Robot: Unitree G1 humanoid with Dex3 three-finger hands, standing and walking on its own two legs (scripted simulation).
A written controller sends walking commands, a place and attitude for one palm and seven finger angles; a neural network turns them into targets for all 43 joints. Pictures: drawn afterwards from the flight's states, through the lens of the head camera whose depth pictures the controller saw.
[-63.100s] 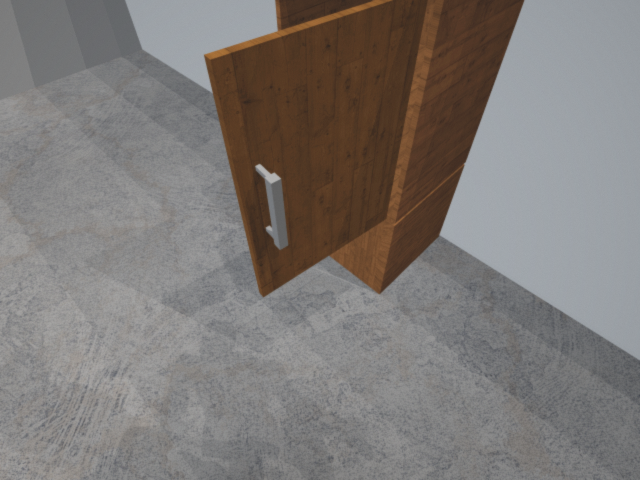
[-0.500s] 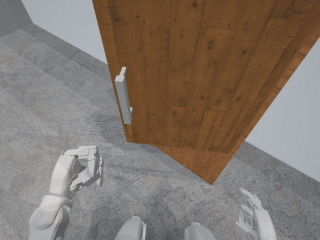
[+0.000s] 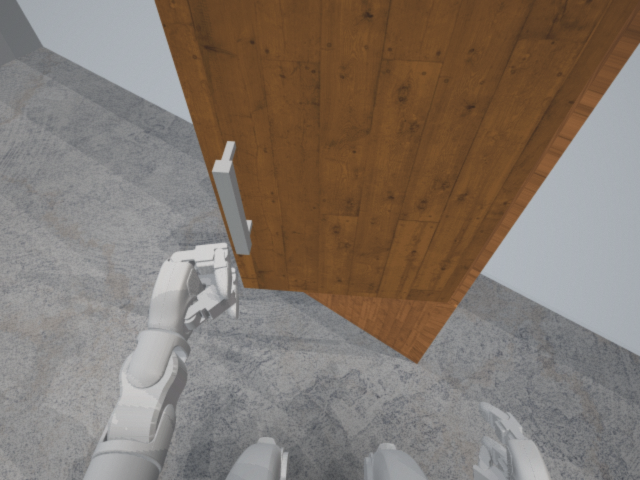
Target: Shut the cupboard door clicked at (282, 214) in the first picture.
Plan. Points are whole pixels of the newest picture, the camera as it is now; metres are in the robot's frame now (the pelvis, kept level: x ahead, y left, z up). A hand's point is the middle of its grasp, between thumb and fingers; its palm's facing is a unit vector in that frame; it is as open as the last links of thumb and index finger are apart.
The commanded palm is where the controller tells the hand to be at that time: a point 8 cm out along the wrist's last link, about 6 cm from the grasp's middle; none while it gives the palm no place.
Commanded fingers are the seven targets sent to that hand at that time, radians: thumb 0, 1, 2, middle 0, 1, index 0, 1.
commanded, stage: bring the fist close to the handle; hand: left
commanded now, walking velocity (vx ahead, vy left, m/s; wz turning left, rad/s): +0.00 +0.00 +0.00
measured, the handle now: (237, 202) +0.47 +0.13 +0.05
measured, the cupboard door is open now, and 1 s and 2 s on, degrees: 30 30 15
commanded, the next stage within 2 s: push the door shut along its arc in 0.66 s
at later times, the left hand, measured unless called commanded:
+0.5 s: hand (256, 258) +0.37 +0.10 +0.06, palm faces -0.08 -1.00 -0.02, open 3.1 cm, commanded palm +0.35 +0.15 +0.06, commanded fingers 0.00 0.90 0.90 -1.30 -1.50 -1.30 -1.50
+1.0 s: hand (261, 243) +0.40 +0.09 +0.06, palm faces -0.13 -0.99 -0.04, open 3.1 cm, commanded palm +0.39 +0.15 +0.06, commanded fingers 0.00 0.90 0.90 -1.30 -1.50 -1.30 -1.50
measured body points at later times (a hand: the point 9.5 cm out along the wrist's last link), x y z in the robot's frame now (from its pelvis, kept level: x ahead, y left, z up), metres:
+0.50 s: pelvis +0.00 -0.01 +0.00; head +0.07 -0.02 +0.45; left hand +0.37 +0.15 +0.06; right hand +0.10 -0.26 -0.11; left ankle +0.02 +0.11 -0.65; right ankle +0.02 -0.13 -0.65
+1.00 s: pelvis -0.01 -0.01 +0.00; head +0.07 -0.02 +0.44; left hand +0.40 +0.14 +0.06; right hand +0.10 -0.27 -0.12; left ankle +0.02 +0.11 -0.65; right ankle +0.02 -0.13 -0.65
